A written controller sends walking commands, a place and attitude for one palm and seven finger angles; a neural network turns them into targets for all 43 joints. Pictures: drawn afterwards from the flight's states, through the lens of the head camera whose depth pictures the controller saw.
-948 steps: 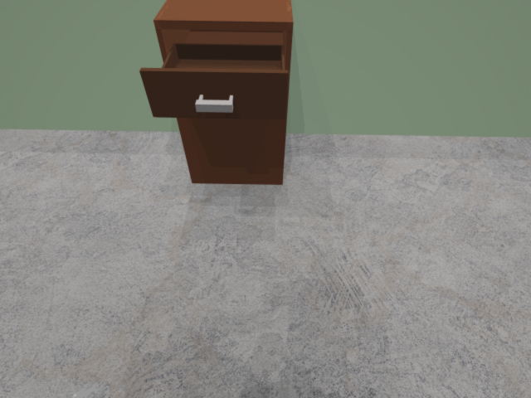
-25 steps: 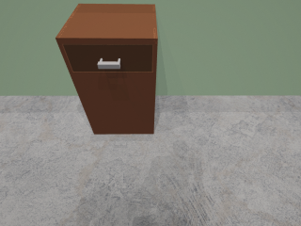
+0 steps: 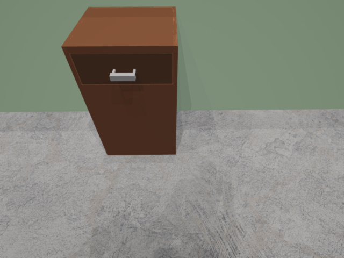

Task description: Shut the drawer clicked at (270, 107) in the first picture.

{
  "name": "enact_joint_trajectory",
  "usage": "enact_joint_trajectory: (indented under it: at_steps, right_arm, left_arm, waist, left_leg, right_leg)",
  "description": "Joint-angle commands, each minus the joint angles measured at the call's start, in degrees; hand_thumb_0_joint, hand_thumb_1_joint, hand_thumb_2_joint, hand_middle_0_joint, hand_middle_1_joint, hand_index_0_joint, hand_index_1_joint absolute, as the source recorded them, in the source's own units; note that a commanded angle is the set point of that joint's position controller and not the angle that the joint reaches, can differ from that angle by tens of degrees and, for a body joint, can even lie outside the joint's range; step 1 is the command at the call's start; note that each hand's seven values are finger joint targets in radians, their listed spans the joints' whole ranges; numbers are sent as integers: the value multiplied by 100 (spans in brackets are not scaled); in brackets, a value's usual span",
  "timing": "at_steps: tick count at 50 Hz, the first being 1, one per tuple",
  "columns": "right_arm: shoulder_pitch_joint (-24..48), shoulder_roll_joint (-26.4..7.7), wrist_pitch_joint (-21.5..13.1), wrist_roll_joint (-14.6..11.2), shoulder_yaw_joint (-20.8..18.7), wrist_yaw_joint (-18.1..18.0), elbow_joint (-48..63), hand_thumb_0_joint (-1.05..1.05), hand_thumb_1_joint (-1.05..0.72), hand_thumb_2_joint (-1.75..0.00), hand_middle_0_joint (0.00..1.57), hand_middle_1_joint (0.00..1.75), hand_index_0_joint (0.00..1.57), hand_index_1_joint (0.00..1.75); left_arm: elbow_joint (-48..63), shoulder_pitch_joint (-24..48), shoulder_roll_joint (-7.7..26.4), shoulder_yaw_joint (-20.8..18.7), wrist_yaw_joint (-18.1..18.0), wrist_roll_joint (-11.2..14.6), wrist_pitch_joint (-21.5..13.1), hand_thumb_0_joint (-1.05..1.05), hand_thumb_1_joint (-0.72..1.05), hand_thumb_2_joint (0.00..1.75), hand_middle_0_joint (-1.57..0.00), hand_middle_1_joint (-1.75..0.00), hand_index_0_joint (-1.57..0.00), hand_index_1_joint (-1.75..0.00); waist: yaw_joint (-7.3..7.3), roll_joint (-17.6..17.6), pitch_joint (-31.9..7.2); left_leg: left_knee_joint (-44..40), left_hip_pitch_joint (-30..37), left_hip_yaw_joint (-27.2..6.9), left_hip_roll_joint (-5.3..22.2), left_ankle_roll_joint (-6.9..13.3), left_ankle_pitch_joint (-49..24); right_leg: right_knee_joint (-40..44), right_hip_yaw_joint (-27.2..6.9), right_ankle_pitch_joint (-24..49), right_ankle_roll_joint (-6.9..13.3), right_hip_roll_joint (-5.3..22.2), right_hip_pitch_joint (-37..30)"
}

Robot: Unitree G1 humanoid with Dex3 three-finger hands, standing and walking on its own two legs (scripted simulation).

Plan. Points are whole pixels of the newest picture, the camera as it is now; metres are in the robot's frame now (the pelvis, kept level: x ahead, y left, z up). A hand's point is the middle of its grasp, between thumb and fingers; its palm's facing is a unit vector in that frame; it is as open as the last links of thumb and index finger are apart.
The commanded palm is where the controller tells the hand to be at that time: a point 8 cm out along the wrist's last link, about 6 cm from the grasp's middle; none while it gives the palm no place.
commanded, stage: stand and wait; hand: left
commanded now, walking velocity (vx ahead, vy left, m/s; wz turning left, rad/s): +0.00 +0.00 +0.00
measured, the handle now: (123, 73) +0.85 +0.27 -0.07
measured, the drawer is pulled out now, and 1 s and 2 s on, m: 0.00 0.00 0.00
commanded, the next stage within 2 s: none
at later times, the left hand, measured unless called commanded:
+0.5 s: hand out of the picture +0.01 +0.17 -0.17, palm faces +0.03 -0.98 -0.21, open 7.4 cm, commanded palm none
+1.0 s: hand out of the picture +0.02 +0.18 -0.17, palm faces +0.03 -0.97 -0.22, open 7.4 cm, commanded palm none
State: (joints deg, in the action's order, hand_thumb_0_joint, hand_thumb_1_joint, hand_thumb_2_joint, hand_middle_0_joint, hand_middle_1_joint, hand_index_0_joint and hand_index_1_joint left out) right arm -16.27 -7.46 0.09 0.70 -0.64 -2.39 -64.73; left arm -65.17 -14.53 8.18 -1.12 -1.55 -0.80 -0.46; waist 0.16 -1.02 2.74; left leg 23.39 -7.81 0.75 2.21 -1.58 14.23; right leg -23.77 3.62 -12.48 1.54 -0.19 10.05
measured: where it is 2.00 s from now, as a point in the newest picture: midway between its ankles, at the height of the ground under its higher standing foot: outside the picture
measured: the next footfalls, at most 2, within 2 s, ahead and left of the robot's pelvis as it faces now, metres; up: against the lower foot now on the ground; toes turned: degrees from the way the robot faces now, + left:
none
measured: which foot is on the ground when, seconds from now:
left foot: down 0.00-1.00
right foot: down 0.00-1.00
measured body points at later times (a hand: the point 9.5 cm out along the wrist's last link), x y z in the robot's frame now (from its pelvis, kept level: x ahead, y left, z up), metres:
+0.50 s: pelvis +0.01 +0.00 +0.00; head +0.02 -0.01 +0.45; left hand +0.01 +0.23 -0.16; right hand -0.01 -0.22 -0.16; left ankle -0.02 +0.14 -0.74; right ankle +0.01 -0.10 -0.74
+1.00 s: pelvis +0.01 +0.00 +0.00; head +0.02 -0.01 +0.45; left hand +0.02 +0.23 -0.15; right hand +0.00 -0.23 -0.16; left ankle -0.02 +0.14 -0.74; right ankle +0.01 -0.10 -0.74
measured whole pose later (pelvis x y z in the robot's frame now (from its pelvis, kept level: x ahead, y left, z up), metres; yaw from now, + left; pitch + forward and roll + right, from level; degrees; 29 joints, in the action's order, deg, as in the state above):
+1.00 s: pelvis +0.01 +0.00 +0.00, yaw +0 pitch -1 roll +0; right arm -15.5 -9.4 -0.1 0.7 -0.6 -2.4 -65.3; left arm -65.3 -13.1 10.0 -1.4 -1.3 -0.8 -0.8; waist 0.0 -1.0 2.7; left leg 21.4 -6.2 1.1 2.7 -2.0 13.8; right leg -22.3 3.4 -12.2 1.9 -0.7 8.8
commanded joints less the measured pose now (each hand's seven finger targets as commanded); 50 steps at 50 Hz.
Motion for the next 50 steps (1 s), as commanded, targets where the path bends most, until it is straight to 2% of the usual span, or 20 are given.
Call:
enact_joint_trajectory:
  at_steps: [1,12,19,22,25,42,50]
  right_arm:
    - [-479,-536,-33,23,-114,-13,55,0,-90,-90,20,30,20,30]
    - [-480,-599,-34,16,-125,-28,59,0,-90,-90,20,30,20,30]
    - [-455,-620,-35,24,-117,-25,39,0,-90,-90,20,30,20,30]
    - [-444,-651,-43,14,-131,-28,56,0,-90,-90,20,30,20,30]
    - [-427,-663,-38,23,-127,-27,38,0,-90,-90,20,30,20,30]
    - [-334,-769,-61,20,-135,-22,59,0,-90,-90,20,30,20,30]
    - [-290,-851,-73,28,-131,-19,59,0,-90,-90,20,30,20,30]
  left_arm:
    - [108,-305,703,-122,-55,26,-55,0,90,90,-20,-30,-20,-30]
    - [123,-289,760,-126,-66,29,-78,0,90,90,-20,-30,-20,-30]
    - [108,-237,772,-120,-56,36,-76,0,90,90,-20,-30,-20,-30]
    - [113,-259,808,-131,-60,28,-86,0,90,90,-20,-30,-20,-30]
    - [104,-219,819,-125,-52,36,-79,0,90,90,-20,-30,-20,-30]
    - [136,-128,905,-150,-46,24,-93,0,90,90,-20,-30,-20,-30]
    - [149,-68,970,-157,-37,34,-109,0,90,90,-20,-30,-20,-30]
  waist:
    - [-30,86,204]
    - [-38,71,92]
    - [-42,-16,144]
    - [-39,52,68]
    - [-40,34,165]
    - [-35,6,143]
    - [-40,57,14]
  left_leg:
    - [-358,-207,-202,324,276,-748]
    - [-342,-119,-183,360,254,-928]
    - [-398,-122,-169,367,246,-805]
    - [-369,-54,-170,380,252,-943]
    - [-413,-110,-165,368,241,-807]
    - [-471,-60,-195,400,251,-918]
    - [-478,0,-205,410,251,-944]
  right_leg:
    - [551,-475,488,113,606,87]
    - [514,-473,923,127,601,-62]
    - [571,-506,752,126,597,-21]
    - [543,-493,959,129,606,-69]
    - [580,-507,802,120,599,-29]
    - [571,-509,886,123,603,-61]
    - [575,-523,953,136,623,-125]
